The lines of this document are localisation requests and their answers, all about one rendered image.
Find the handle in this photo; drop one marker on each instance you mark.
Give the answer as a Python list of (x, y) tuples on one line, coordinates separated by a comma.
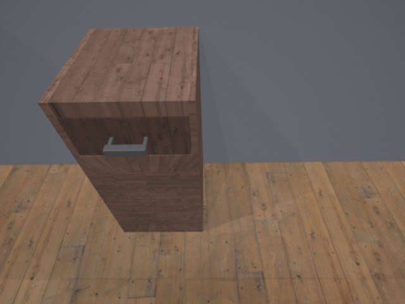
[(123, 150)]

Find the drawer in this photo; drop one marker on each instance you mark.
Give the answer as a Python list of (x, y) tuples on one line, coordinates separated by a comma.
[(166, 135)]

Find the cabinet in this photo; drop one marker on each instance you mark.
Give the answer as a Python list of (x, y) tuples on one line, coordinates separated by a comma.
[(137, 72)]

